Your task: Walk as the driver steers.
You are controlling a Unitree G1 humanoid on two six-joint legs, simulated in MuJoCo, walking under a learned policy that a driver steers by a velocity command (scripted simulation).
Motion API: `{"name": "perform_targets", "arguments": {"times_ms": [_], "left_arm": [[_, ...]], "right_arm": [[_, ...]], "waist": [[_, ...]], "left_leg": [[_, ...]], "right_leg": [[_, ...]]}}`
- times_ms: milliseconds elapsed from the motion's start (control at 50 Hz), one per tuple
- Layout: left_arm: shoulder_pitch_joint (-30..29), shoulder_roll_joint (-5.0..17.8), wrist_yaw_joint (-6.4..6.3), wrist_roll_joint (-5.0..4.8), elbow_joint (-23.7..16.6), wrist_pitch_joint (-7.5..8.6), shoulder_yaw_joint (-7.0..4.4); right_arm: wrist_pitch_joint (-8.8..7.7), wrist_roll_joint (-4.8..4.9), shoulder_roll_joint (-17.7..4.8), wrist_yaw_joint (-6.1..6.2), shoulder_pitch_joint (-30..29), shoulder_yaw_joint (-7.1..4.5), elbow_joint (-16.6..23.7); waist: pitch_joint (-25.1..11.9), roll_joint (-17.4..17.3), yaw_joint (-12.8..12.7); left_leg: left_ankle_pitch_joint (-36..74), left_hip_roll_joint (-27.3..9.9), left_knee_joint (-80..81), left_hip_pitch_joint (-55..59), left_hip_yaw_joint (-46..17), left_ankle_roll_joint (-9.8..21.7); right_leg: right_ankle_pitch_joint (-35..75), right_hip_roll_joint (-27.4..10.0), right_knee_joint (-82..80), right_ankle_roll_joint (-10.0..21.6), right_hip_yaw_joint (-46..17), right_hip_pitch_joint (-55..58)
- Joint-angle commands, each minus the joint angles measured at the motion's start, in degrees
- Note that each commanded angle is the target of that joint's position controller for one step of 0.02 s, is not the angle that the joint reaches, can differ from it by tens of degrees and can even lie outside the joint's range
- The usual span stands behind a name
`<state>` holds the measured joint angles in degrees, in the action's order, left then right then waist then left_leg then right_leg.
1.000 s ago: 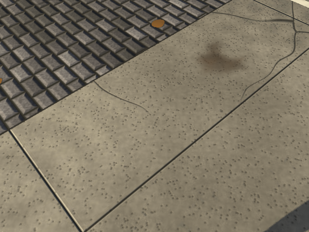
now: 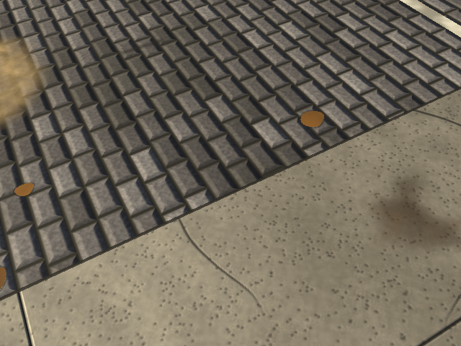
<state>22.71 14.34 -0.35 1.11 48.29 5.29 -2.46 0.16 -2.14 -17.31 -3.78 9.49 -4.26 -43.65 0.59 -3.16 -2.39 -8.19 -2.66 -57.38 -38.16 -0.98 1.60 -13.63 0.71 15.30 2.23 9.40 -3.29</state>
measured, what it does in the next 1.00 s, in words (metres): walks ahead: left foot, then right foot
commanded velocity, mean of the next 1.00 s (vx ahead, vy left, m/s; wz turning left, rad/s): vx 0.50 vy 0.00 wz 0.08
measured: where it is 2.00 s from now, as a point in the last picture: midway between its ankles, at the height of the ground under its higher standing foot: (209, 183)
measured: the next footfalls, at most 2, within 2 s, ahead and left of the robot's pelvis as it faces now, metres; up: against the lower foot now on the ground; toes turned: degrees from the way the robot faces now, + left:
left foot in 0.22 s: +0.26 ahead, +0.12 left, +0.00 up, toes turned +12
right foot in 0.78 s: +0.57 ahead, +0.01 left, +0.00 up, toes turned -3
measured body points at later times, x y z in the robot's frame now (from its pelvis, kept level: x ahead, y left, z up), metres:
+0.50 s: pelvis +0.26 +0.07 +0.00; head +0.28 +0.09 +0.45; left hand +0.31 +0.34 -0.14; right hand +0.35 -0.18 -0.13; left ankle +0.22 +0.11 -0.75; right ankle +0.38 -0.08 -0.67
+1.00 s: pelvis +0.55 +0.06 +0.00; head +0.56 +0.05 +0.45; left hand +0.59 +0.32 -0.13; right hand +0.61 -0.19 -0.15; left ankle +0.56 +0.22 -0.66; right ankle +0.53 +0.01 -0.75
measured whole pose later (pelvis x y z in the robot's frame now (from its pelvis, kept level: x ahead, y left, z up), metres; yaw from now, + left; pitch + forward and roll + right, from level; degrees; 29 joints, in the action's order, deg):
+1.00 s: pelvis +0.55 +0.06 +0.00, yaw +3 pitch -1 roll +0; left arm 17.5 13.4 0.3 1.0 53.3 4.5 -2.6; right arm -2.0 -1.2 -13.6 -1.1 16.3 -1.7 -52.1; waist 2.3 -1.7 0.8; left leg -13.2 -4.5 -64.9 -32.2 -3.1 3.3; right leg -11.9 5.3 18.0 6.8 7.3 -5.8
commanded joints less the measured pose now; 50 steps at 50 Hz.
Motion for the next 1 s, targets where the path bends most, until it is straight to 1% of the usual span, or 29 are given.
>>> {"name": "perform_targets", "arguments": {"times_ms": [20, 100, 140, 180, 200, 220, 240, 260, 280, 300, 320, 340, 360, 400, 480, 580, 660, 720, 740, 760, 780, 800, 820, 840, 860, 880, 920, 960, 1000], "left_arm": [[-1.5, 5.8, 0.04, 0.01, -2.7, 0.86, -1.11], [1.7, 8.0, -0.44, 0.02, -0.6, 0.24, -1.73], [2.6, 9.1, -0.8, 0.12, 0.4, -0.49, -1.9], [3.1, 11.1, -1.17, 0.19, 1.2, -1.49, -2.28], [2.8, 11.5, -1.26, -0.05, 1.0, -1.97, -2.26], [2.9, 10.2, -1.11, 0.31, -0.5, -2.03, -1.83], [5.1, 3.0, 0.32, 0.2, -4.9, -1.71, -0.32], [-1.9, 8.3, 0.36, 0.32, -6.0, -1.25, -1.37], [-5.0, 7.6, 0.51, -0.75, -6.5, -0.83, -1.1], [-3.9, 6.5, 0.46, -1.01, -5.3, -0.38, -0.59], [-2.7, 5.8, 0.54, -0.4, -3.9, -0.92, -0.51], [0.2, 5.4, 0.77, 0.44, -2.6, -2.1, -0.37], [1.7, 5.0, 1.14, 0.77, -1.5, -3.16, -0.42], [1.1, 4.3, 1.87, 0.45, -1.1, -4.09, -0.64], [-7.4, 4.1, 2.25, -0.19, -2.6, -4.37, -1.06], [-14.6, 2.7, 2.71, 0.18, -4.2, -3.79, -0.42], [-20.6, 1.5, 3.32, 0.54, -6.7, -3.53, 0.47], [-16.7, 2.7, 2.95, 0.55, -6.1, -3.66, 0.04], [-12.3, 3.7, 2.7, 0.67, -5.0, -3.6, -0.41], [-5.7, 5.1, 2.31, 1.09, -2.8, -3.19, -1.13], [3.6, 6.9, 1.62, 1.96, 0.1, -2.67, -2.16], [9.3, 14.0, 0.71, 2.8, 1.3, -2.75, -4.07], [7.3, 13.6, 0.79, 0.33, 1.1, -3.07, -4.09], [1.6, 11.8, 0.55, -0.68, 0.7, -3.18, -3.65], [-2.4, 8.3, 0.63, -0.28, 0.4, -2.89, -2.67], [-4.8, 5.6, 0.7, 0.01, 0.6, -2.37, -1.87], [-6.2, 3.1, 0.41, -0.18, 1.6, -0.95, -0.93], [-4.4, 4.4, 0.47, -0.18, 2.9, 0.26, -1.19], [-3.1, 5.1, 0.55, -0.18, 3.6, 0.77, -1.32]], "right_arm": [[-0.72, 0.18, 0.8, -0.99, -5.6, 1.22, 5.3], [-0.77, -0.09, 0.4, -1.45, -11.6, 1.76, 7.8], [-0.72, -0.39, -0.3, -1.01, -11.4, 1.56, 8.2], [-0.98, -0.69, -1.8, -0.22, -4.9, 0.73, 6.6], [-1.5, -1.09, -3.2, 0.41, 3.6, -0.19, 4.0], [-1.67, -1.55, -7.6, 1.51, 13.2, -1.87, 1.3], [-1.41, -0.53, -14.3, 2.35, 10.9, -3.28, 2.6], [-0.65, 0.9, -12.7, 3.03, 14.8, -3.1, 3.3], [-0.65, 1.08, -9.8, 3.7, 11.4, -2.31, 1.6], [-1.19, 1.31, -6.3, 3.78, 8.6, -1.28, 1.2], [-1.93, 1.23, -4.2, 3.73, 6.2, -0.5, 0.9], [-2.63, 1.34, -2.7, 3.67, 4.7, 0.13, 0.7], [-3.45, 1.29, -2.1, 3.43, 5.0, 0.44, 0.2], [-4.59, 1.36, -3.1, 3.13, 6.7, 0.22, -1.5], [-5.29, 1.16, -3.3, 3.24, 10.3, 0.33, -3.9], [-5.94, 1.27, -2.2, 4.02, 11.9, 1.17, -5.8], [-5.57, 0.97, -2.4, 5.2, 16.0, 1.56, -8.7], [-5.07, 0.66, -4.9, 6.14, 15.2, 1.3, -9.5], [-4.68, 0.44, -5.9, 6.41, 14.4, 1.07, -9.4], [-4.36, 0.34, -6.1, 6.3, 14.9, 1.13, -9.8], [-4.42, 0.88, -5.7, 5.88, 13.6, 1.5, -9.4], [-4.93, 2.31, 0.3, 4.67, 17.5, 2.95, -7.2], [-5.01, 1.99, -2.2, 4.38, 16.8, 2.08, -7.4], [-5.3, 1.78, -3.6, 4.22, 10.0, 1.74, -5.5], [-5.7, 2.45, -3.1, 3.79, 8.5, 1.83, -5.1], [-5.21, 2.35, -2.4, 3.68, 9.5, 1.76, -6.2], [-2.85, 0.67, -0.4, 3.11, 13.1, 2.01, -8.2], [-1.8, 0.66, 0.5, 2.45, 12.8, 1.84, -8.2], [-1.48, 0.93, 0.7, 2.14, 8.9, 1.65, -7.0]], "waist": [[3.0, 8.2, 0.8], [4.6, 7.8, -0.5], [3.7, 8.3, 0.1], [-1.0, 9.2, 3.2], [-6.0, 7.6, 7.0], [-12.3, 2.5, 10.7], [-16.8, -11.3, 5.6], [-19.0, -2.6, 10.5], [-10.1, 0.0, 8.3], [-5.1, 2.3, 5.6], [-2.7, 3.6, 3.0], [-2.3, 2.7, 1.0], [-2.4, 2.0, 0.4], [-1.0, 1.7, 0.1], [3.5, 0.9, 2.7], [4.9, 0.2, 4.2], [6.1, 0.5, 5.9], [2.2, -2.1, 3.0], [-0.2, -3.0, 0.9], [-3.7, -2.7, -1.8], [-7.8, -0.3, -6.9], [-15.0, 12.5, -5.7], [-18.8, 9.5, -4.6], [-8.4, 3.5, -3.4], [-2.6, 2.0, -1.6], [1.2, 0.8, 0.9], [3.1, 4.3, 3.5], [3.4, 4.8, 4.1], [4.4, 5.6, 3.6]], "left_leg": [[6.7, -0.9, 8.7, -1.6, 1.9, 0.2], [4.1, 0.1, 18.2, 2.5, 6.3, 2.9], [-0.9, 2.6, 21.0, 6.3, 8.5, 5.1], [-6.4, 7.1, 23.0, 15.3, 10.0, 7.8], [-4.9, 8.9, 27.0, 26.7, 9.2, 9.6], [-10.8, 1.8, 29.1, 41.9, -1.6, 12.3], [-10.9, -16.1, 32.4, 59.2, -32.3, 20.2], [-8.1, -18.5, 39.9, 58.4, -41.3, 21.3], [-0.9, -16.8, 40.3, 51.8, -29.1, 19.0], [8.2, -14.3, 41.1, 42.6, -22.6, 16.6], [14.0, -11.4, 42.1, 36.8, -17.0, 14.1], [16.7, -9.6, 43.6, 32.6, -12.8, 12.8], [18.7, -8.9, 44.8, 30.3, -10.4, 12.3], [19.6, -7.9, 47.2, 29.5, -7.1, 11.4], [17.5, -6.9, 50.4, 32.6, -1.7, 7.6], [22.6, -6.9, 50.9, 37.3, 4.3, 5.4], [33.6, -8.8, 47.8, 44.6, 7.4, 4.7], [58.4, -9.9, 37.3, 48.2, 9.9, 3.4], [63.7, -10.4, 30.5, 48.0, 10.5, 3.3], [61.2, -10.8, 21.4, 44.9, 10.0, 3.8], [47.9, -9.6, 8.6, 35.4, 10.8, 4.0], [4.5, -1.0, -15.0, 14.0, 11.8, 2.4], [-22.0, 5.8, -26.4, 3.0, 2.2, 2.5], [-15.5, 1.7, -24.7, -1.2, -2.2, 3.1], [-11.7, 0.3, -20.5, 0.6, -2.6, 3.4], [-10.2, -1.3, -16.0, 3.7, -2.7, 3.3], [-7.7, -2.4, -11.5, 9.7, -2.5, 2.0], [-4.8, -2.2, -9.9, 8.1, -2.0, 1.5], [-0.5, -2.5, -6.2, 3.9, -1.4, 1.0]], "right_leg": [[22.0, -13.8, -6.0, 5.3, -4.1, -0.3], [26.4, -15.6, -4.4, 4.4, -0.6, 3.5], [39.7, -16.0, 0.9, 3.7, 1.7, 6.6], [55.0, -16.2, 14.0, 3.3, 3.7, 8.2], [51.7, -15.5, 25.9, 2.4, 4.9, 4.1], [33.9, -14.1, 42.7, 0.8, 5.1, -7.8], [-18.8, -3.5, 62.6, -2.8, 2.2, -34.2], [-16.1, -1.7, 67.1, -2.6, -8.8, -39.6], [-8.3, -5.5, 64.6, -1.7, -9.7, -41.7], [-5.1, -7.1, 59.0, -1.2, -9.4, -37.3], [-4.5, -8.4, 54.9, -1.2, -9.8, -32.9], [-4.3, -8.7, 52.9, -1.4, -10.1, -28.4], [-3.9, -8.4, 51.9, -1.4, -9.9, -25.8], [-1.1, -7.9, 49.8, -1.1, -10.0, -26.9], [7.7, -6.1, 43.1, -0.8, -12.5, -35.7], [16.0, -4.0, 30.7, -0.2, -9.5, -36.4], [13.3, -2.5, 22.4, 1.8, -4.1, -35.9], [4.9, 2.3, 20.2, 5.3, -0.2, -27.7], [1.8, 4.0, 19.8, 6.7, 0.2, -23.0], [0.5, 4.9, 17.0, 8.5, -1.8, -14.2], [2.6, 1.6, 11.8, 11.3, -7.5, 0.5], [4.3, -17.3, 11.8, 19.0, -31.8, 21.0], [5.4, -24.2, 4.0, 23.3, -50.8, 23.3], [3.7, -21.7, 1.7, 19.9, -39.4, 14.3], [5.6, -20.0, -1.1, 17.1, -32.6, 5.4], [8.6, -17.3, -3.4, 13.8, -26.2, -0.9], [11.2, -13.3, -6.6, 9.8, -17.4, -8.0], [17.5, -12.1, -7.6, 8.5, -12.8, -7.7], [22.4, -10.9, -8.2, 6.8, -8.6, -5.8]]}}
Over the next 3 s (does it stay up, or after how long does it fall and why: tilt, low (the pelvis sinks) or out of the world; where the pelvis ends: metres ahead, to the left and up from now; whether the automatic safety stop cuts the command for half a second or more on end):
stays up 1.56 0.32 -0.01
